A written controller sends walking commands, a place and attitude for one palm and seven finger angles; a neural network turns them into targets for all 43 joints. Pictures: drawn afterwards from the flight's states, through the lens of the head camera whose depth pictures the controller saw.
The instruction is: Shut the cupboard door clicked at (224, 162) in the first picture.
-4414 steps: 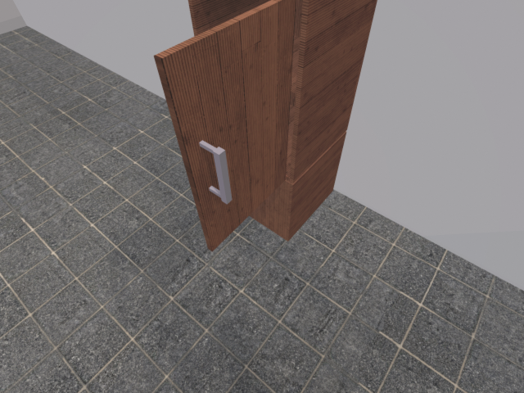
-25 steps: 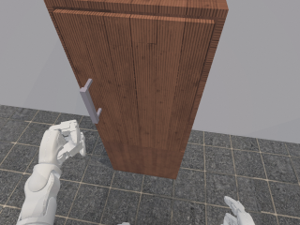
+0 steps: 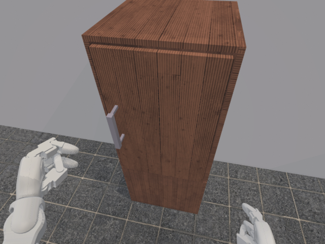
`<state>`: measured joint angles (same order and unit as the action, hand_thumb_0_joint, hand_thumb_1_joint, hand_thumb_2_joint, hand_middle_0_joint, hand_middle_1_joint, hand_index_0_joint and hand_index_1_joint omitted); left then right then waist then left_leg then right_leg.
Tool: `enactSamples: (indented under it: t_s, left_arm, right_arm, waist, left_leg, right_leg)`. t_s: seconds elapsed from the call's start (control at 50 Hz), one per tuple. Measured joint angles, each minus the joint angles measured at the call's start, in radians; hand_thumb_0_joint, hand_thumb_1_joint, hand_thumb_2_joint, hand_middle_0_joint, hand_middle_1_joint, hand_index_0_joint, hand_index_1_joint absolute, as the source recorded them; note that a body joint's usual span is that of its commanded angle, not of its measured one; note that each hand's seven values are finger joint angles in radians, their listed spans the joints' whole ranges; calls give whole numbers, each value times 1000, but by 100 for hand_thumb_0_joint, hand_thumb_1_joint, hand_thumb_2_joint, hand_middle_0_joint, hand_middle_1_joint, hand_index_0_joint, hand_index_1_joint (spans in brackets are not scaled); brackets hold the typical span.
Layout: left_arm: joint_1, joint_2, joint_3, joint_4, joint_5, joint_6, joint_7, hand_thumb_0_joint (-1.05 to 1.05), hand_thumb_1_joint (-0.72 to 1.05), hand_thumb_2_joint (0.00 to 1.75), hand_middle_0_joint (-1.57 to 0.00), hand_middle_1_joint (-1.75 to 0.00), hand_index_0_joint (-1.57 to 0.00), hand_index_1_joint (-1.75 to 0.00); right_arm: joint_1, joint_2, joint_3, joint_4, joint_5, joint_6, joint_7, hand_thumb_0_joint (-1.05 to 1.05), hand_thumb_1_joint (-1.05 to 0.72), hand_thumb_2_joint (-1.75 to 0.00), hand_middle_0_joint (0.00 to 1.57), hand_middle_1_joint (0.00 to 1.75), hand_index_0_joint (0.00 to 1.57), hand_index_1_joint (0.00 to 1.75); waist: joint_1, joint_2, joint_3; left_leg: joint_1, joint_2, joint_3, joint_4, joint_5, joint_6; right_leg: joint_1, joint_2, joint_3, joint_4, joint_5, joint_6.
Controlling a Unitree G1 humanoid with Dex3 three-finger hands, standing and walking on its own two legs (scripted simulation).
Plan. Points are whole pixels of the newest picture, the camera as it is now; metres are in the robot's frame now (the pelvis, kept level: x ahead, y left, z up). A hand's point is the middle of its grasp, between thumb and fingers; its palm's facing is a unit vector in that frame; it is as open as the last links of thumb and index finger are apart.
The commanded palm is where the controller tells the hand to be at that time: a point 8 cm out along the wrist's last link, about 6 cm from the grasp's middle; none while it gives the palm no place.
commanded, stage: draw the hand back to the body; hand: left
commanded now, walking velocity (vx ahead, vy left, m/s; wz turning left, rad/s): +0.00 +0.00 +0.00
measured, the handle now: (116, 128) +0.48 +0.21 -0.02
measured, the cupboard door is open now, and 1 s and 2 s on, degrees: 0 0 0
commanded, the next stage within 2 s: step back with the hand held close in 0.70 s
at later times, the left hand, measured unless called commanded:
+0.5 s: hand (33, 165) +0.21 +0.26 +0.17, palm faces +0.49 -0.77 -0.41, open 7.1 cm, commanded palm +0.16 +0.29 +0.19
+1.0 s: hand (36, 169) +0.20 +0.26 +0.16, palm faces +0.43 -0.78 -0.45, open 7.4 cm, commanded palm +0.14 +0.29 +0.19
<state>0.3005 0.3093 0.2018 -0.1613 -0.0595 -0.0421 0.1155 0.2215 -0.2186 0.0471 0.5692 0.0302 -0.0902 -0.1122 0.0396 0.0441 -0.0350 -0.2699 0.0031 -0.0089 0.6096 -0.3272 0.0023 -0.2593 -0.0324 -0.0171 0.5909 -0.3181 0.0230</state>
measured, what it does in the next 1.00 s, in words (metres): stands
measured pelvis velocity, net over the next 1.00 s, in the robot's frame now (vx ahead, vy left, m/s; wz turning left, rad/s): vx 0.00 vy -0.01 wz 0.01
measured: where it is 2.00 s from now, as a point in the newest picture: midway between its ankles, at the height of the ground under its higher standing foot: outside the picture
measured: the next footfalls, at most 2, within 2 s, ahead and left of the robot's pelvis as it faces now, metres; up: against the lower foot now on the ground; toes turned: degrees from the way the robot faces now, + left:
right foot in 1.98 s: -0.03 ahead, -0.11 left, +0.00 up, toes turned +22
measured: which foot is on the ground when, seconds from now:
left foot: down 0.00-1.00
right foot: down 0.00-1.00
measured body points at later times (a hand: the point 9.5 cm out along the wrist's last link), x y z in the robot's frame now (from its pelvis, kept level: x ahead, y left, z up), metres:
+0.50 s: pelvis +0.02 -0.01 +0.01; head +0.00 -0.04 +0.46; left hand +0.18 +0.30 +0.19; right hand +0.21 -0.22 -0.08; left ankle +0.00 +0.12 -0.73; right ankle +0.00 -0.14 -0.73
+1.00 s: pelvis +0.00 -0.01 +0.01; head +0.00 -0.03 +0.46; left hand +0.17 +0.30 +0.19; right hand +0.18 -0.25 -0.08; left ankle +0.00 +0.12 -0.73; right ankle +0.00 -0.14 -0.73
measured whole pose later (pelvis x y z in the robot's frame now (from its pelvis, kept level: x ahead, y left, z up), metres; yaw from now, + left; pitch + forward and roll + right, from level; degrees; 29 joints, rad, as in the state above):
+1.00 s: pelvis +0.00 -0.01 +0.01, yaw +0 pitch +0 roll -1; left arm 0.49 0.35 0.38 -0.36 -0.05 -0.14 0.11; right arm 0.19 -0.25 -0.01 0.61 0.01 -0.05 -0.07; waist 0.01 0.08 -0.02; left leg -0.24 0.02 -0.02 0.52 -0.28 -0.01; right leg -0.21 -0.01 -0.03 0.47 -0.26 0.01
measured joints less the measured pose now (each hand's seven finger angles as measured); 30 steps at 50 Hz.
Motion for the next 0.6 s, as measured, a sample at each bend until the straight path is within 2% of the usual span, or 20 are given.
enactSamples:
  t_s: [0.18,0.38,0.46,0.6]
  left_arm:
    - [96,19,73,-136,-2,-12,-7,2,89,90,-63,-77,-63,-77]
    - [172,43,164,-239,-5,-17,-5,2,89,90,-36,-47,-37,-47]
    - [161,28,167,-226,-4,-21,-2,2,89,90,-29,-39,-29,-39]
    - [158,10,135,-203,-2,-5,-6,2,89,90,-23,-32,-23,-32]
  right_arm:
    - [-10,12,1,25,-15,-31,25,1,-90,-90,20,30,21,30]
    - [-7,-1,-22,47,-18,-38,32,1,-90,-90,20,30,21,30]
    - [-14,-6,-28,51,-17,-33,32,1,-90,-90,20,30,21,30]
    - [-15,-2,-32,56,-20,-27,27,1,-90,-90,20,30,21,30]
  waist:
    - [12,13,3]
    - [34,24,7]
    - [36,28,15]
    - [29,20,22]
  left_leg:
    - [89,-2,11,-88,21,2]
    - [124,1,8,-126,29,-3]
    - [129,1,5,-133,35,-5]
    - [134,5,5,-148,46,-12]
  right_leg:
    - [81,-2,9,-79,20,4]
    - [116,1,4,-114,25,0]
    - [119,1,1,-116,26,-2]
    - [117,5,1,-115,30,-9]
